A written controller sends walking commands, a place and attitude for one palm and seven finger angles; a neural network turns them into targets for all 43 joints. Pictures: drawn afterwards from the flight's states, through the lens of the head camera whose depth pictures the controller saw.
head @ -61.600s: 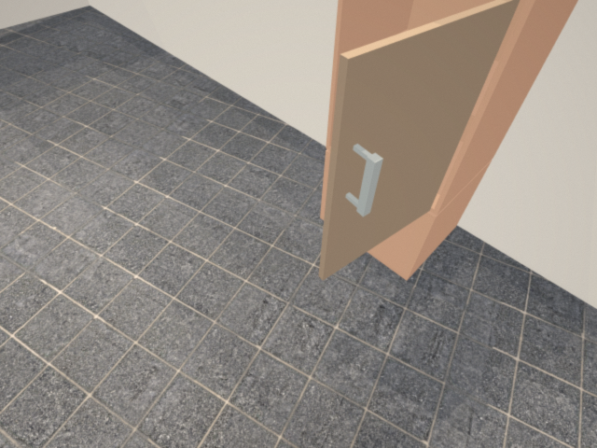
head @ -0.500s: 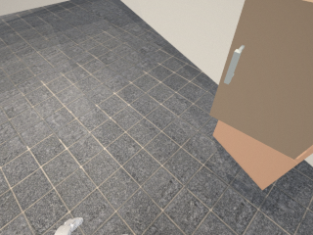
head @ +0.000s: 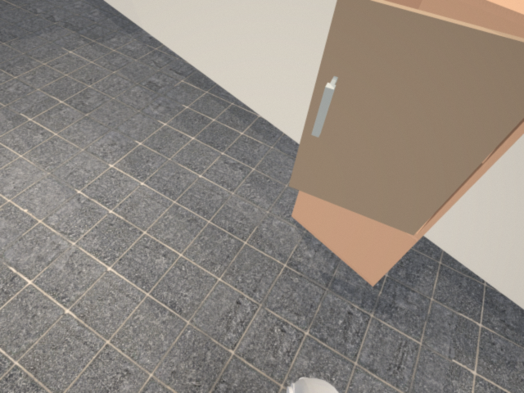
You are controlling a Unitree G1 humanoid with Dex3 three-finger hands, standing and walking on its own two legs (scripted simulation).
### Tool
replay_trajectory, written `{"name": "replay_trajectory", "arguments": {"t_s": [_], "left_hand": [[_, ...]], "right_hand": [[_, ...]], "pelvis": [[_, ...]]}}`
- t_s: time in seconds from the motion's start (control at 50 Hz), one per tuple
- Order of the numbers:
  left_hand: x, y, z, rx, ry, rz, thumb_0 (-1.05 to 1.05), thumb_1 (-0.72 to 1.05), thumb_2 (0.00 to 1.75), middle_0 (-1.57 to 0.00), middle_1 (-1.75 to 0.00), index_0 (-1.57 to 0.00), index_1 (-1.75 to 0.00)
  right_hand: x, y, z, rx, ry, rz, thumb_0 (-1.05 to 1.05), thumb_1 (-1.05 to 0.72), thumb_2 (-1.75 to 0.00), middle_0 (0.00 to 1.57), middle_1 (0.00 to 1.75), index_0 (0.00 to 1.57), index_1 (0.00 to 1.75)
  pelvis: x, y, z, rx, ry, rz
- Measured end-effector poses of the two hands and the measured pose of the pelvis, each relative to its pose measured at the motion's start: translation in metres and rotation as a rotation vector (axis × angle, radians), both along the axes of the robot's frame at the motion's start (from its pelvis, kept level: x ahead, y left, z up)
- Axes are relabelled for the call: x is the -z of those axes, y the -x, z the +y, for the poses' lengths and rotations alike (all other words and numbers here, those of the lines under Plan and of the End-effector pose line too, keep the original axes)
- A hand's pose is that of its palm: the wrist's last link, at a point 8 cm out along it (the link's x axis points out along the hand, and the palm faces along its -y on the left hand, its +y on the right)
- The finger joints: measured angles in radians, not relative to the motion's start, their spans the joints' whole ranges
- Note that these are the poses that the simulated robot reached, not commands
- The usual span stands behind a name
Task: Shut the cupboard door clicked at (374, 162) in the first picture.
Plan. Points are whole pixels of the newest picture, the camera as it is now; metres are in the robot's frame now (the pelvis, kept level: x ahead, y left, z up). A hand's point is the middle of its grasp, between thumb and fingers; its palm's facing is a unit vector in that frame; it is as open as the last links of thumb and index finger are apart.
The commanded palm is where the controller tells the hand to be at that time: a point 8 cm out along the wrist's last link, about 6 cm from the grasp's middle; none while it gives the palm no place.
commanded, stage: turn to face it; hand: left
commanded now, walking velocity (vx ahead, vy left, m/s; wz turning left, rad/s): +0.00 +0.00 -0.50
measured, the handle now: (325, 107) +0.74 -0.10 +0.01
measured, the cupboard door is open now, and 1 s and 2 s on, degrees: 22 22 22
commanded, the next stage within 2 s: take the last steps up to it in 0.40 s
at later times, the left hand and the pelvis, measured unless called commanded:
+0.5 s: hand out of the picture +0.12 +0.14 -0.16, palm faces -0.21 -0.95 -0.22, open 7.3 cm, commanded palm none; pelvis +0.00 -0.03 +0.00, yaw -12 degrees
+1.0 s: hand (205, 357) +0.20 +0.10 -0.16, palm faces -0.35 -0.92 -0.19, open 7.3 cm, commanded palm none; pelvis +0.07 -0.05 +0.00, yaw -19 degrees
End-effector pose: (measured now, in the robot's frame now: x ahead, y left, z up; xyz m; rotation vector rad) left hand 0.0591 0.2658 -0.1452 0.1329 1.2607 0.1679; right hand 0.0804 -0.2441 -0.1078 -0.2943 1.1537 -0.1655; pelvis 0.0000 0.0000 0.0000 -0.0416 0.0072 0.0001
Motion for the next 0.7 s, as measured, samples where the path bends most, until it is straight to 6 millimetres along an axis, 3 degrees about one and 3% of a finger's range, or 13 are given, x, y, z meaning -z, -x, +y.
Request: {"name": "replay_trajectory", "arguments": {"t_s": [0.12,0.26,0.32,0.5,0.62,0.7], "left_hand": [[-0.012,-0.028,-0.006,0.092,-0.026,-0.008,0.01,0.91,0.9,-0.2,-0.3,-0.2,-0.3],[-0.016,-0.071,-0.046,0.224,-0.074,-0.093,0.01,0.91,0.9,-0.2,-0.3,-0.2,-0.3],[-0.022,-0.075,-0.062,0.255,-0.078,-0.106,0.01,0.91,0.9,-0.2,-0.3,-0.2,-0.3],[-0.017,-0.067,-0.08,0.285,-0.027,-0.065,0.01,0.91,0.9,-0.2,-0.3,-0.2,-0.3],[0.008,-0.064,-0.066,0.273,0.027,-0.027,0.01,0.91,0.9,-0.2,-0.3,-0.2,-0.3],[0.01,-0.067,-0.059,0.301,0.037,0.027,0.01,0.91,0.9,-0.2,-0.3,-0.2,-0.3]], "right_hand": [[0.009,0.04,-0.007,0.115,-0.031,0.048,0.01,-0.91,-0.9,0.21,0.3,0.2,0.3],[0.044,0.096,-0.035,0.258,-0.089,0.125,0.01,-0.9,-0.9,0.21,0.3,0.2,0.3],[0.049,0.11,-0.044,0.301,-0.091,0.167,0.01,-0.91,-0.9,0.2,0.3,0.2,0.3],[0.029,0.106,-0.042,0.339,-0.085,0.126,0.01,-0.91,-0.9,0.2,0.3,0.19,0.3],[0.024,0.093,-0.023,0.331,-0.042,0.071,0.01,-0.91,-0.9,0.2,0.3,0.19,0.3],[0.015,0.101,-0.006,0.356,-0.043,0.064,0.01,-0.91,-0.9,0.2,0.3,0.2,0.3]], "pelvis": [[-0.003,0.001,-0.002,0.076,0.0,0.005],[0.014,0.001,-0.026,0.15,-0.045,0.005],[0.012,0.004,-0.028,0.171,-0.034,0.0],[0.0,0.001,-0.029,0.216,-0.043,-0.001],[0.01,-0.01,-0.013,0.245,-0.016,-0.002],[0.005,-0.02,-0.01,0.276,-0.017,-0.007]]}}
